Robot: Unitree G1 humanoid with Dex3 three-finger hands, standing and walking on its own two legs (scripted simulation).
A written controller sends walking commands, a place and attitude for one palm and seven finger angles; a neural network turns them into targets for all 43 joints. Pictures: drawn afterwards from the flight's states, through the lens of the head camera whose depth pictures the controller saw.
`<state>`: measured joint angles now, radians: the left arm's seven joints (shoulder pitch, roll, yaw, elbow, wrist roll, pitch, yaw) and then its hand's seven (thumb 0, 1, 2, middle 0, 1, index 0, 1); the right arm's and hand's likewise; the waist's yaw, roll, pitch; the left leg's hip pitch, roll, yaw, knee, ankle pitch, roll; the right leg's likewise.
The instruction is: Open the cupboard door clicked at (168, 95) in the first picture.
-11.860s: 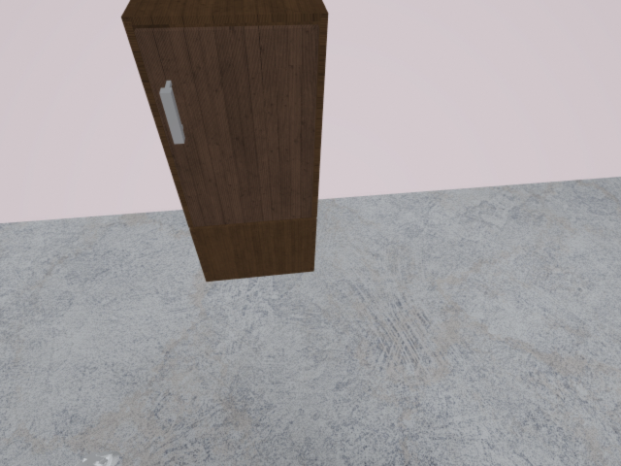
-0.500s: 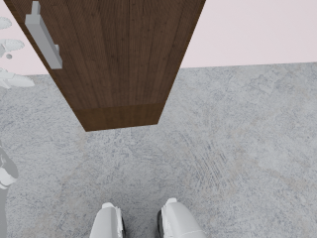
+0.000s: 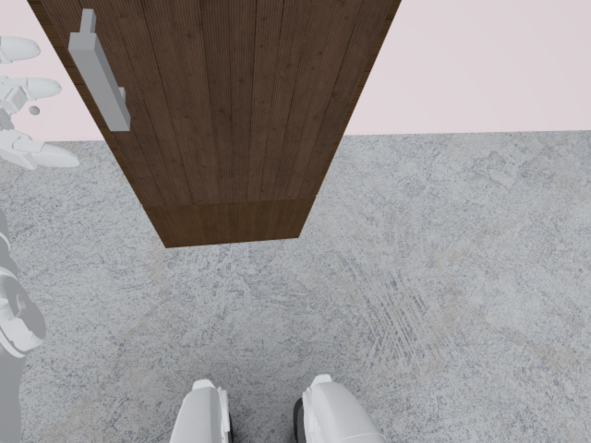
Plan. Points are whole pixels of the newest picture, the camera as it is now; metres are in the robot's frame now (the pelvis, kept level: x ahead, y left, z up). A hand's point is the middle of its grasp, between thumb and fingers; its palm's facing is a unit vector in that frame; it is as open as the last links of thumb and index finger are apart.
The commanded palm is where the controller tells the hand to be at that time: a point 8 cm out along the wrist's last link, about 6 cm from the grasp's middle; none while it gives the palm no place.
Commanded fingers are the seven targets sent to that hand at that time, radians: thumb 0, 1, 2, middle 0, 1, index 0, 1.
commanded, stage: move the hooked fingers beside the handle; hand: left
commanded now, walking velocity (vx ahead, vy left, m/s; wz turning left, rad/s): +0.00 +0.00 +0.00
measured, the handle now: (105, 74) +0.56 +0.20 +0.08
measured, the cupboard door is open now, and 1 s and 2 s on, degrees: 0 0 0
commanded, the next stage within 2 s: slide the fingers in behind the handle in 0.08 s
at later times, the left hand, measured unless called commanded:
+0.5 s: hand (56, 110) +0.51 +0.25 +0.07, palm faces +0.04 -1.00 +0.00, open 14.0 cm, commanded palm +0.49 +0.28 +0.07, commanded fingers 0.00 -0.50 0.30 -0.30 -1.20 -0.30 -1.20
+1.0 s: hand (97, 108) +0.51 +0.20 +0.07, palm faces +0.04 -1.00 -0.01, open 13.9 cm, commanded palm +0.48 +0.24 +0.07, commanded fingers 0.00 -0.50 0.30 -0.30 -1.20 -0.30 -1.20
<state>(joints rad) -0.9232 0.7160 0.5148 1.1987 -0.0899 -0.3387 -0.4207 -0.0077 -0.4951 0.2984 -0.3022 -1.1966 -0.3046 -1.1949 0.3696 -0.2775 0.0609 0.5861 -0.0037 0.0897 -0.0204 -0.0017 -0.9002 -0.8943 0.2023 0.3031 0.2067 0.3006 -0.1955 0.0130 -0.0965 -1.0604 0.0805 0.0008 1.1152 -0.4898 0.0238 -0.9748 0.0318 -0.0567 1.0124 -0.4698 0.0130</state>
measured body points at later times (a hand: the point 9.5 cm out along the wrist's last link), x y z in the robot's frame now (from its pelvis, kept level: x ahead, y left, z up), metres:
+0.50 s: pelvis +0.00 +0.00 +0.00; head +0.15 +0.04 +0.42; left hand +0.50 +0.30 +0.07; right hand -0.01 -0.27 -0.10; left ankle +0.01 +0.10 -0.66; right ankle +0.00 -0.14 -0.66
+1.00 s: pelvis +0.00 -0.01 +0.00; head +0.14 +0.01 +0.43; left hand +0.50 +0.26 +0.08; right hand +0.00 -0.27 -0.11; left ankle +0.01 +0.10 -0.66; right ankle +0.00 -0.14 -0.66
